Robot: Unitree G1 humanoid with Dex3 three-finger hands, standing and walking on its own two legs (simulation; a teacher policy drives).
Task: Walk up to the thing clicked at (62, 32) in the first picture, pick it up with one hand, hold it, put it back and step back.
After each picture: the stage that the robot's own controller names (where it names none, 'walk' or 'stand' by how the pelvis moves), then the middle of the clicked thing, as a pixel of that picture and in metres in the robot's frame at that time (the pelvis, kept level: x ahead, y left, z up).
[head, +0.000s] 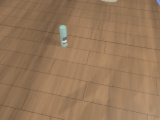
stand; (63, 36) +1.30 +0.22 -0.66
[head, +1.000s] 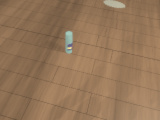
walk; (68, 42) +1.19 +0.15 -0.64
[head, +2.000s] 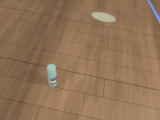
walk; (52, 76) +0.76 +0.19 -0.64
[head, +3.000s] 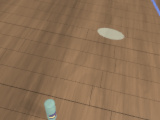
walk; (50, 110) +0.48 +0.19 -0.65
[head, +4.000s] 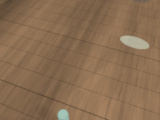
stand; out of the picture +0.41 +0.15 -0.64
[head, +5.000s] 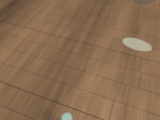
stand; out of the picture +0.40 +0.12 -0.65
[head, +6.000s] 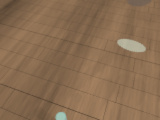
stand; out of the picture +0.42 +0.15 -0.66
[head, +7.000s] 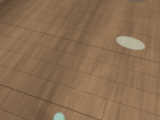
stand; out of the picture +0.40 +0.16 -0.66
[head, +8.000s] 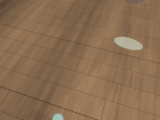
stand; out of the picture +0.40 +0.17 -0.66
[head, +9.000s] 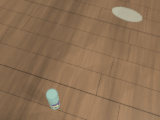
go down; (53, 100) +0.42 +0.17 -0.58
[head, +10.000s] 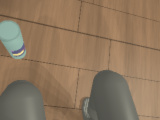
go down; (14, 43) +0.48 +0.21 -0.24
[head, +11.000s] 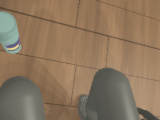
close in; (8, 36) +0.48 +0.21 -0.23
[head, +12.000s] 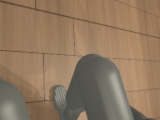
close; out of the picture +0.47 +0.25 -0.17
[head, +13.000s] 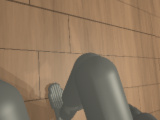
lift; out of the picture +0.45 +0.24 -0.17
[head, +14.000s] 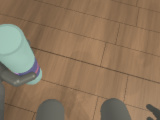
lift; (22, 62) +0.36 +0.18 +0.04
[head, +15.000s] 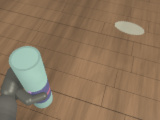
hold; (35, 82) +0.30 +0.15 +0.06
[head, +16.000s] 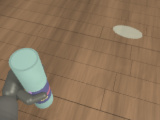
hold; (35, 83) +0.31 +0.16 +0.05
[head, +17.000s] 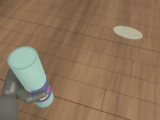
hold; (35, 82) +0.31 +0.16 +0.05
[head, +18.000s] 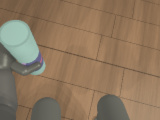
crouch; (27, 53) +0.41 +0.16 -0.03
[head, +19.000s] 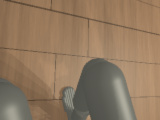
lower; out of the picture +0.46 +0.26 -0.15
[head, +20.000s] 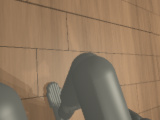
lower; out of the picture +0.46 +0.27 -0.17
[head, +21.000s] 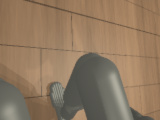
lower; out of the picture +0.46 +0.26 -0.17
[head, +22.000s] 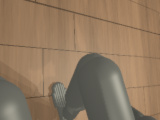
lower; out of the picture +0.45 +0.27 -0.17
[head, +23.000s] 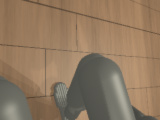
rest; out of the picture +0.45 +0.26 -0.17
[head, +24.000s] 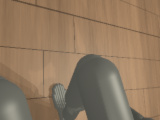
open; out of the picture +0.45 +0.25 -0.17
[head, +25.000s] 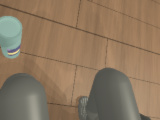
stand; (10, 41) +0.45 +0.22 -0.21
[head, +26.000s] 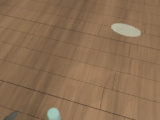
stand; (55, 119) +0.39 +0.16 -0.58
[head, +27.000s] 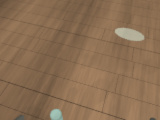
stand; out of the picture +0.40 +0.17 -0.60
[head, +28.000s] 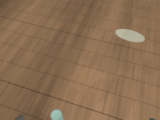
stand; out of the picture +0.39 +0.16 -0.60
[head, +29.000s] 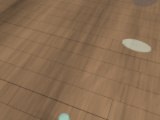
stand; out of the picture +0.41 +0.14 -0.65
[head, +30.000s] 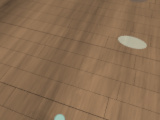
stand; out of the picture +0.39 +0.17 -0.66
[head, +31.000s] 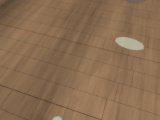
stand; out of the picture +0.38 +0.17 -0.66
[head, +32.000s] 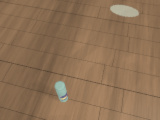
walk; (61, 92) +0.51 +0.18 -0.63
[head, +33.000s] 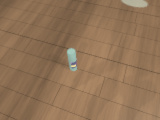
walk; (72, 60) +0.85 +0.15 -0.64
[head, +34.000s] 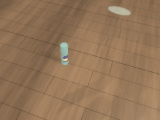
walk; (64, 54) +1.05 +0.16 -0.64
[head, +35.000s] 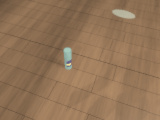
stand; (67, 59) +1.01 +0.14 -0.66
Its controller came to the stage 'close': yes
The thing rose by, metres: 0.68
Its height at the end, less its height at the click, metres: +0.00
